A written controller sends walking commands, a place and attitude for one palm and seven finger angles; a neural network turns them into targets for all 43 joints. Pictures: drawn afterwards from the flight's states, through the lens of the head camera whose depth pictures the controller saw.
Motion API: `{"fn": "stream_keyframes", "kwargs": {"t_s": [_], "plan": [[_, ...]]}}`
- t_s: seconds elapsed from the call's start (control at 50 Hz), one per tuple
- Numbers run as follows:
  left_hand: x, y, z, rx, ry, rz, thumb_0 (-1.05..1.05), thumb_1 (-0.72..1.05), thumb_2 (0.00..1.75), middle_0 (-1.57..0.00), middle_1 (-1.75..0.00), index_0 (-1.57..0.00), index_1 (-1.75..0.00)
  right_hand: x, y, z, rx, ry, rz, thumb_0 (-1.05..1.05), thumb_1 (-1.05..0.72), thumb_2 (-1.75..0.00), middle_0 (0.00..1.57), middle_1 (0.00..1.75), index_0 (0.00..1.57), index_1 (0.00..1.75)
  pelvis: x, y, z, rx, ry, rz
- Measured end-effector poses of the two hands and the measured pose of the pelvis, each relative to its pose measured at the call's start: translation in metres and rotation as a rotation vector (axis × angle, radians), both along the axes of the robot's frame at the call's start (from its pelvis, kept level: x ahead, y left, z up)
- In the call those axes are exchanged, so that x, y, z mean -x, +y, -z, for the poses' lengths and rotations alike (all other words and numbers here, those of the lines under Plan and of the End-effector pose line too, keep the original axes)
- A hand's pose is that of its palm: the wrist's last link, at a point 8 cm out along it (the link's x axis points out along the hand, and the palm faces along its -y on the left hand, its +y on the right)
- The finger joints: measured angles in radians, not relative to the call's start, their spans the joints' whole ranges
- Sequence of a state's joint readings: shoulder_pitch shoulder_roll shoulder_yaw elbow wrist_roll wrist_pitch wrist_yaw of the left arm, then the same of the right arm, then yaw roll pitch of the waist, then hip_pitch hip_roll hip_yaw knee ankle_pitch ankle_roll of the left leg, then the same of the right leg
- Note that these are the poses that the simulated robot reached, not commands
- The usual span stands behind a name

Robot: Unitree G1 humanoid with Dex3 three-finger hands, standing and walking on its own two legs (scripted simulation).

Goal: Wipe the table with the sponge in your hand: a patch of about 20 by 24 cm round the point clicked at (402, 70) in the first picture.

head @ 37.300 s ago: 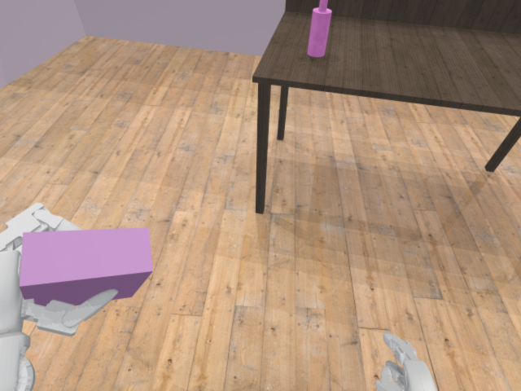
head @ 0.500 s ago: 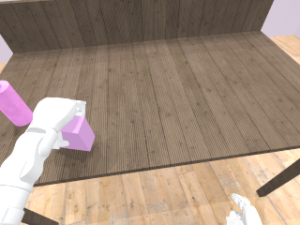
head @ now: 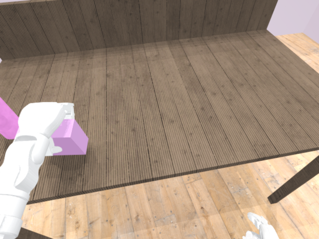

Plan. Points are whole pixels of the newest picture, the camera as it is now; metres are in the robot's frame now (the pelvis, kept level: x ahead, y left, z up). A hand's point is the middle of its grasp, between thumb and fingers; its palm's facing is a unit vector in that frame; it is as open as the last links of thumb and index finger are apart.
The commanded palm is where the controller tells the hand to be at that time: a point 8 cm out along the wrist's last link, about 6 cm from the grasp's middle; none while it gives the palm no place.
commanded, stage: lower the sponge onto the table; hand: left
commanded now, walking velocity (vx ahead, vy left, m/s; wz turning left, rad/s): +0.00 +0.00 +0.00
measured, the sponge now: (59, 141) +0.32 +0.32 +0.04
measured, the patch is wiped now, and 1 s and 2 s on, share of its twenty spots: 0.00 0.00 0.10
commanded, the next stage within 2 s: wipe forward along the first lane in 0.46 s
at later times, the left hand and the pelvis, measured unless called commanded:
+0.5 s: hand (51, 139) +0.31 +0.33 +0.07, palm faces -0.07 +0.00 -1.00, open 9.2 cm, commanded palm +0.29 +0.33 +0.12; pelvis +0.00 +0.00 +0.00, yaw +0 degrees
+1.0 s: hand (51, 131) +0.34 +0.34 +0.07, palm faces -0.12 +0.01 -0.99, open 9.2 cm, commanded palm +0.33 +0.33 +0.10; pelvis -0.01 +0.00 -0.01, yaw +0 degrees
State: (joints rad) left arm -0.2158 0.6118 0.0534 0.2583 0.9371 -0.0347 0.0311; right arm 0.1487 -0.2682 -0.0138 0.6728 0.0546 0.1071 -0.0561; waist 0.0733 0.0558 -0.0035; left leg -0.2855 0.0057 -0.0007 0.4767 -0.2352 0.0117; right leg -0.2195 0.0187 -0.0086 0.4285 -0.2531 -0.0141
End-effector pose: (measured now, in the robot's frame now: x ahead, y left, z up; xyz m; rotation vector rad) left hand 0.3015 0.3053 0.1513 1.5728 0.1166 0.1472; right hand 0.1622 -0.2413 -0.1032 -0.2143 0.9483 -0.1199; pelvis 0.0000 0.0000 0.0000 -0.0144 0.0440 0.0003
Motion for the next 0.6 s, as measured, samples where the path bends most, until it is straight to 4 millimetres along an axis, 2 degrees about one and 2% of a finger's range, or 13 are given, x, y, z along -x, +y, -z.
{"fn": "stream_keyframes", "kwargs": {"t_s": [0.08, 0.16, 0.2, 0.26, 0.36, 0.46, 0.6], "plan": [[0.004, 0.024, 0.0, -0.004, -0.008, -0.175, 0.0, -0.47, 1.05, -0.85, -1.46, -0.86, -1.47, 0.001, -0.001, 0.004, -0.03, 0.019, 0.01, 0.01, -0.9, -0.9, 0.2, 0.3, 0.2, 0.3, -0.001, -0.001, 0.0, -0.002, 0.011, 0.008], [0.015, 0.037, 0.019, 0.002, 0.122, -0.284, 0.0, -0.47, 1.06, -0.85, -1.46, -0.86, -1.47, -0.002, -0.002, 0.005, -0.039, 0.019, 0.009, 0.01, -0.9, -0.9, 0.2, 0.3, 0.2, 0.3, -0.002, 0.0, 0.0, -0.001, 0.009, -0.004], [0.02, 0.034, 0.03, 0.018, 0.179, -0.27, 0.0, -0.47, 1.06, -0.85, -1.46, -0.86, -1.47, -0.005, -0.002, 0.005, -0.029, 0.01, 0.002, 0.01, -0.9, -0.9, 0.2, 0.3, 0.2, 0.3, -0.002, 0.0, 0.0, 0.001, 0.005, -0.013], [0.021, 0.025, 0.027, 0.028, 0.164, -0.185, 0.0, -0.47, 1.06, -0.85, -1.47, -0.85, -1.47, -0.011, -0.001, 0.001, -0.004, -0.012, -0.016, 0.01, -0.9, -0.9, 0.2, 0.3, 0.2, 0.3, -0.003, 0.0, 0.001, 0.003, -0.004, -0.02], [0.012, 0.014, 0.026, 0.015, 0.123, -0.079, 0.0, -0.47, 1.06, -0.85, -1.47, -0.86, -1.47, -0.016, 0.004, -0.002, 0.001, -0.03, -0.023, 0.01, -0.9, -0.9, 0.2, 0.3, 0.2, 0.3, -0.002, 0.0, 0.002, 0.003, 0.0, -0.018], [0.006, 0.015, 0.028, 0.009, 0.098, -0.093, 0.0, -0.48, 1.06, -0.85, -1.46, -0.86, -1.46, -0.012, 0.005, -0.002, -0.016, -0.025, -0.009, 0.01, -0.9, -0.9, 0.2, 0.3, 0.2, 0.3, 0.0, 0.001, 0.002, 0.002, 0.013, -0.005], [0.014, 0.019, 0.03, 0.023, 0.074, -0.15, 0.0, -0.48, 1.06, -0.85, -1.46, -0.86, -1.47, -0.002, 0.004, 0.004, -0.033, 0.006, 0.01, 0.01, -0.9, -0.9, 0.2, 0.3, 0.2, 0.3, -0.002, 0.003, 0.002, 0.002, 0.021, 0.001]]}}
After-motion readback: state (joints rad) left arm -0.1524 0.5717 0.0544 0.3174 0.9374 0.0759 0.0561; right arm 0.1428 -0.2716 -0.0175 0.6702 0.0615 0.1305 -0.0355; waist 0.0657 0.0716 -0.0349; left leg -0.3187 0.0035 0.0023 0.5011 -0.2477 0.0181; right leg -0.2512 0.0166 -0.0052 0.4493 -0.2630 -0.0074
